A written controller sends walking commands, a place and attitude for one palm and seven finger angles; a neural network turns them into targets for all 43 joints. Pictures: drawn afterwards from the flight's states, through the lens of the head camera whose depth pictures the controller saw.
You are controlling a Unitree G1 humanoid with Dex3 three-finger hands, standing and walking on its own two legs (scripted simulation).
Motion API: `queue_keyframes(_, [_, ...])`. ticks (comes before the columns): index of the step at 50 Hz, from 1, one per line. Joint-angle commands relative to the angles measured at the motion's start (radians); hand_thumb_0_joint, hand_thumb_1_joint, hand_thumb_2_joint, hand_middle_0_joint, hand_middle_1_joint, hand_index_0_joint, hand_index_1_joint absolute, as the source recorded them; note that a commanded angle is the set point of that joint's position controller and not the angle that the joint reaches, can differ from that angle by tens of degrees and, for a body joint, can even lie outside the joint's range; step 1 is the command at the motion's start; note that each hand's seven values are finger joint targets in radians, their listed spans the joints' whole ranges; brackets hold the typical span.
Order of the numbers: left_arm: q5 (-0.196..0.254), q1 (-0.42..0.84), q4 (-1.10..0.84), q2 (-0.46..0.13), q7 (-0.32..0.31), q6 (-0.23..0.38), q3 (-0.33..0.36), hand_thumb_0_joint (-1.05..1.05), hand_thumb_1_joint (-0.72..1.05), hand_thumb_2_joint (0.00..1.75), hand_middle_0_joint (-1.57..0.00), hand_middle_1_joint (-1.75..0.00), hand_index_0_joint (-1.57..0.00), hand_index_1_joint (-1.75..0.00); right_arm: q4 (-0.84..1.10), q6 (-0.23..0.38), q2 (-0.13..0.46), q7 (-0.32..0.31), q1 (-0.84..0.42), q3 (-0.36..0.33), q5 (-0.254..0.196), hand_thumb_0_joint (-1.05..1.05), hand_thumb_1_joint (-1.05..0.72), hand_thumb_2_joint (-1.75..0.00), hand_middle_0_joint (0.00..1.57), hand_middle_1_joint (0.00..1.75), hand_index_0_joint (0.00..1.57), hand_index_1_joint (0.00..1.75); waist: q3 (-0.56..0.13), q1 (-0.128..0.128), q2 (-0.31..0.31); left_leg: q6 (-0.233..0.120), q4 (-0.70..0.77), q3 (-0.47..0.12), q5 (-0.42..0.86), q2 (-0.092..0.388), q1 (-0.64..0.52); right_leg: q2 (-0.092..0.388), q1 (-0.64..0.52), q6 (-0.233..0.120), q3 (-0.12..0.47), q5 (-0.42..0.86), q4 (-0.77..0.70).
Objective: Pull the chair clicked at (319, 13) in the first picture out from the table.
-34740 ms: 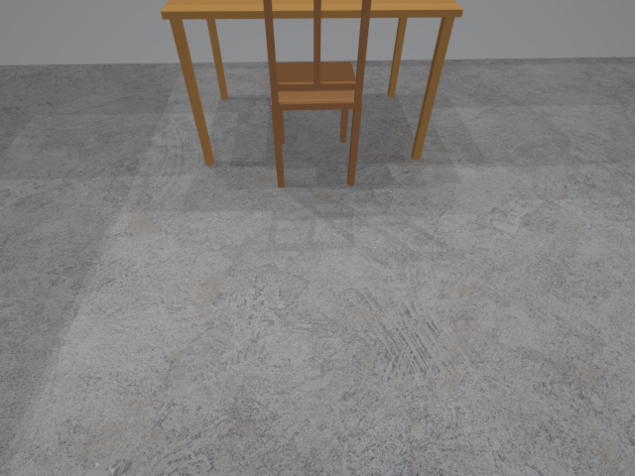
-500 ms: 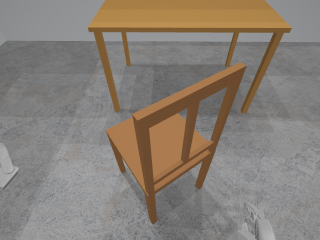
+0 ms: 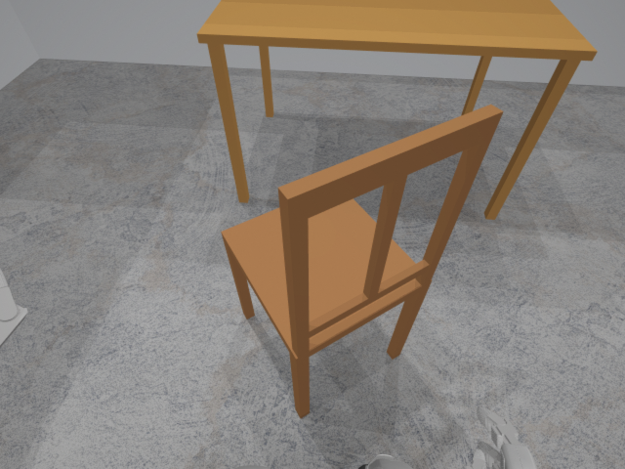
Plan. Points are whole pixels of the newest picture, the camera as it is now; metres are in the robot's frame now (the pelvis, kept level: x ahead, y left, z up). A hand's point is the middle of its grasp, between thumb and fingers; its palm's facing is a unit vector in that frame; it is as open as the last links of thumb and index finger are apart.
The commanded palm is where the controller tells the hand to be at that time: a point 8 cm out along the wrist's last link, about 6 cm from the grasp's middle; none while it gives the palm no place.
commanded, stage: step back with the hand held close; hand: left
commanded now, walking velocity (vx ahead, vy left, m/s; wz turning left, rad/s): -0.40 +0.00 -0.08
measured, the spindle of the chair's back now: (381, 243) +0.50 -0.09 -0.05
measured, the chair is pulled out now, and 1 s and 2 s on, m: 0.62 0.62 0.62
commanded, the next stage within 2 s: stop stepping back and stand still in 0.68 s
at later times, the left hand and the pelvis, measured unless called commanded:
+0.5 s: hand (85, 321) +0.20 +0.21 +0.19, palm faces +0.34 -0.78 -0.53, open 7.4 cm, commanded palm +0.12 +0.26 +0.20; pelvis -0.03 -0.03 +0.02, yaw -3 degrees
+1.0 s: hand out of the picture +0.08 +0.19 +0.19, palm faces +0.33 -0.78 -0.53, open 7.4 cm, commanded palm +0.03 +0.23 +0.20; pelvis -0.14 -0.05 +0.02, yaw -7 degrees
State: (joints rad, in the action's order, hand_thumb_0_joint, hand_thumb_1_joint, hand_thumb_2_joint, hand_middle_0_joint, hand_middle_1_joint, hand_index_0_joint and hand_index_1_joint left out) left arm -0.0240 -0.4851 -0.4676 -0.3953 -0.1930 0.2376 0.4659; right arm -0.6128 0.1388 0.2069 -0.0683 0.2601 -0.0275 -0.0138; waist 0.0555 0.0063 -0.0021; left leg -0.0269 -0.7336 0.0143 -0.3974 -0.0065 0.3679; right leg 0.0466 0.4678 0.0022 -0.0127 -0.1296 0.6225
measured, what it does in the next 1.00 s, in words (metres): walks backwards: right foot, then left foot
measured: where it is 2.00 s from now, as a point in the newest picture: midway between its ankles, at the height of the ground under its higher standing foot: outside the picture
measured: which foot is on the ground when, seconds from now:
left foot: down 0.00-0.40, up 0.42-0.62, down 0.64-0.88, up 0.90-1.00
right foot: down 0.00-0.14, up 0.16-0.36, down 0.38-0.64, up 0.66-0.86, down 0.88-1.00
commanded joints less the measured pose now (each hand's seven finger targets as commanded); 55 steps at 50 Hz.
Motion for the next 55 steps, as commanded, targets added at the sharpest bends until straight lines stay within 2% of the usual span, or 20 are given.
queue_keyframes(1, [0.025,0.046,-0.248,-0.221,-0.012,0.056,0.092,0.0,0.9,0.9,-0.2,-0.3,-0.2,-0.3,0.137,0.05,0.116,0.005,-0.084,-0.042,0.017,0.0,-0.9,-0.9,0.2,0.3,0.2,0.3,-0.083,-0.01,-0.177,-0.014,0.005,-0.059,-0.156,0.036,0.044,0.223,-0.037,-0.112,0.335,-0.419,-0.37])
queue_keyframes(5, [0.038,-0.038,-0.353,-0.248,-0.012,0.069,0.136,0.0,0.9,0.9,-0.2,-0.3,-0.2,-0.3,0.144,0.033,0.118,0.009,-0.091,-0.035,0.018,0.0,-0.9,-0.9,0.2,0.3,0.2,0.3,-0.188,-0.011,-0.079,-0.034,0.173,-0.102,-0.131,0.073,-0.04,0.181,-0.08,-0.077,0.22,-0.322,-0.261])
queue_keyframes(8, [0.016,-0.065,-0.385,-0.226,-0.018,0.106,0.176,0.0,0.9,0.9,-0.2,-0.3,-0.2,-0.3,0.155,0.063,0.137,-0.01,-0.138,-0.047,0.024,0.0,-0.9,-0.9,0.2,0.3,0.2,0.3,-0.151,-0.027,0.396,-0.163,0.512,-0.37,-0.259,0.368,0.26,-0.05,-0.201,0.021,0.016,-0.245,0.363])
queue_keyframes(11, [0.059,-0.075,-0.373,-0.206,-0.005,0.108,0.163,0.0,0.9,0.9,-0.2,-0.3,-0.2,-0.3,0.111,0.095,0.124,-0.006,-0.112,-0.086,0.011,0.0,-0.9,-0.9,0.2,0.3,0.2,0.3,-0.183,-0.016,0.199,-0.127,0.376,-0.21,0.288,0.355,-0.003,-0.05,-0.018,0.008,0.064,-0.396,0.469])
queue_keyframes(15, [0.056,-0.055,-0.259,-0.183,0.01,0.086,0.136,0.0,0.9,0.9,-0.2,-0.3,-0.2,-0.3,0.069,0.107,0.113,0.011,-0.083,-0.077,0.007,0.0,-0.9,-0.9,0.2,0.3,0.2,0.3,-0.171,-0.015,0.238,-0.074,0.273,-0.129,0.719,0.319,-0.257,-0.004,-0.019,0.008,0.002,-0.285,0.04])
queue_keyframes(18, [0.035,0.005,-0.218,-0.184,0.027,0.087,0.097,0.0,0.9,0.9,-0.2,-0.3,-0.2,-0.3,0.054,0.107,0.125,0.012,-0.107,-0.058,0.024,0.0,-0.9,-0.9,0.2,0.3,0.2,0.3,-0.158,-0.003,0.18,-0.022,0.172,-0.104,0.579,0.286,-0.212,0.015,-0.185,0.007,-0.007,0.033,-0.284])
queue_keyframes(20, [0.03,0.048,-0.21,-0.23,0.032,0.099,0.094,0.0,0.9,0.9,-0.2,-0.3,-0.2,-0.3,0.069,0.103,0.1,0.012,-0.098,-0.045,0.018,0.0,-0.9,-0.9,0.2,0.3,0.2,0.3,-0.154,-0.018,-0.117,0.035,0.003,0.028,0.254,0.155,-0.081,0.168,-0.256,-0.033,0.097,0.457,-0.311])
queue_keyframes(21, [0.031,0.021,-0.179,-0.227,0.031,0.092,0.085,0.0,0.9,0.9,-0.2,-0.3,-0.2,-0.3,0.091,0.095,0.085,0.008,-0.121,-0.051,0.01,0.0,-0.9,-0.9,0.2,0.3,0.2,0.3,-0.173,-0.003,-0.296,0.054,-0.155,0.056,-0.05,0.043,0.076,0.289,-0.318,-0.117,0.25,0.724,-0.273])
queue_keyframes(22, [0.046,-0.011,-0.18,-0.215,0.036,0.082,0.083,0.0,0.9,0.9,-0.2,-0.3,-0.2,-0.3,0.098,0.088,0.104,0.007,-0.137,-0.075,0.0,0.0,-0.9,-0.9,0.2,0.3,0.2,0.3,-0.191,0.009,-0.408,0.041,-0.303,-0.005,-0.139,0.012,0.124,0.313,-0.342,-0.135,0.221,0.832,-0.246])
queue_keyframes(26, [0.042,-0.167,-0.228,-0.233,0.02,0.079,0.164,0.0,0.9,0.9,-0.2,-0.3,-0.2,-0.3,0.153,0.028,0.039,-0.005,-0.204,-0.012,-0.005,0.0,-0.9,-0.9,0.2,0.3,0.2,0.3,-0.238,0.009,-0.171,0.043,-0.12,-0.011,-0.135,0.051,0.177,0.272,-0.472,-0.15,0.151,0.866,-0.141])
queue_keyframes(30, [0.061,-0.164,-0.418,-0.255,0.011,0.113,0.165,0.0,0.9,0.9,-0.2,-0.3,-0.2,-0.3,0.167,0.017,0.065,-0.035,-0.155,-0.014,0.005,0.0,-0.9,-0.9,0.2,0.3,0.2,0.3,-0.273,-0.026,0.03,0.032,0.405,0.037,0.394,0.062,-0.114,0.146,-0.388,-0.047,0.055,0.594,0.013])
queue_keyframes(32, [0.055,-0.183,-0.451,-0.278,0.012,0.14,0.179,0.0,0.9,0.9,-0.2,-0.3,-0.2,-0.3,0.154,0.052,0.105,-0.029,-0.123,-0.062,0.002,0.0,-0.9,-0.9,0.2,0.3,0.2,0.3,-0.319,0.006,0.284,-0.07,0.316,-0.186,1.115,0.354,-0.409,0.028,-0.032,0.009,0.022,-0.226,0.17])
queue_keyframes(34, [0.063,-0.241,-0.355,-0.221,0.033,0.15,0.16,0.0,0.9,0.9,-0.2,-0.3,-0.2,-0.3,0.114,0.079,0.108,-0.007,-0.081,-0.087,-0.001,0.0,-0.9,-0.9,0.2,0.3,0.2,0.3,-0.277,-0.01,0.217,-0.131,0.317,-0.144,1.075,0.392,-0.433,-0.044,0.064,0.001,0.058,-0.444,0.38])
queue_keyframes(35, [0.073,-0.199,-0.371,-0.27,0.029,0.149,0.209,0.0,0.9,0.9,-0.2,-0.3,-0.2,-0.3,0.106,0.098,0.103,-0.013,-0.113,-0.079,0.014,0.0,-0.9,-0.9,0.2,0.3,0.2,0.3,-0.264,-0.004,0.292,-0.15,0.32,-0.16,1.036,0.397,-0.361,-0.019,0.06,0.012,0.056,-0.46,0.378])
queue_keyframes(40, [0.051,-0.146,-0.291,-0.241,0.034,0.107,0.184,0.0,0.9,0.9,-0.2,-0.3,-0.2,-0.3,0.089,0.111,0.115,0.009,-0.087,-0.078,-0.003,0.0,-0.9,-0.9,0.2,0.3,0.2,0.3,-0.184,-0.007,0.274,-0.052,0.274,-0.062,0.711,0.312,-0.227,0.028,-0.175,-0.011,-0.008,-0.17,-0.007])
queue_keyframes(43, [0.056,-0.174,-0.185,-0.215,0.038,0.054,0.141,0.0,0.9,0.9,-0.2,-0.3,-0.2,-0.3,0.119,0.084,0.109,0.011,-0.064,-0.059,-0.026,0.0,-0.9,-0.9,0.2,0.3,0.2,0.3,-0.135,-0.01,0.082,-0.005,0.21,0.009,-0.022,0.189,0.003,0.061,-0.375,0.012,-0.021,-0.032,-0.234])
queue_keyframes(45, [0.065,-0.1,-0.135,-0.26,0.023,0.039,0.143,0.0,0.9,0.9,-0.2,-0.3,-0.2,-0.3,0.121,0.08,0.08,0.001,-0.094,-0.034,-0.023,0.0,-0.9,-0.9,0.2,0.3,0.2,0.3,-0.064,-0.023,-0.205,0.041,-0.077,0.06,-0.127,0.062,0.021,0.246,-0.158,-0.072,0.256,-0.279,-0.432])
queue_keyframes(47, [0.071,-0.055,-0.101,-0.208,0.03,0.007,0.074,0.0,0.9,0.9,-0.2,-0.3,-0.2,-0.3,0.098,0.065,0.106,-0.004,-0.08,-0.048,-0.02,0.0,-0.9,-0.9,0.2,0.3,0.2,0.3,-0.041,-0.015,-0.347,0.036,-0.311,-0.005,-0.038,0.04,-0.033,0.296,0.012,-0.116,0.333,-0.592,-0.537])
queue_keyframes(50, [0.059,-0.023,-0.103,-0.235,0.023,0.0,0.088,0.0,0.9,0.9,-0.2,-0.3,-0.2,-0.3,0.105,0.049,0.084,-0.021,-0.112,-0.005,-0.008,0.0,-0.9,-0.9,0.2,0.3,0.2,0.3,-0.061,-0.028,-0.273,0.017,-0.217,0.039,-0.016,0.041,-0.089,0.234,0.039,-0.094,0.171,-0.59,-0.482])
queue_keyframes(55, [0.028,0.057,-0.272,-0.229,0.011,0.027,0.048,0.0,0.9,0.9,-0.2,-0.3,-0.2,-0.3,0.108,0.075,0.118,-0.031,-0.078,-0.006,0.024,0.0,-0.9,-0.9,0.2,0.3,0.2,0.3,-0.088,-0.023,-0.038,-0.037,0.31,0.058,-0.061,0.013,-0.155,0.175,-0.124,-0.06,0.119,-0.483,-0.365])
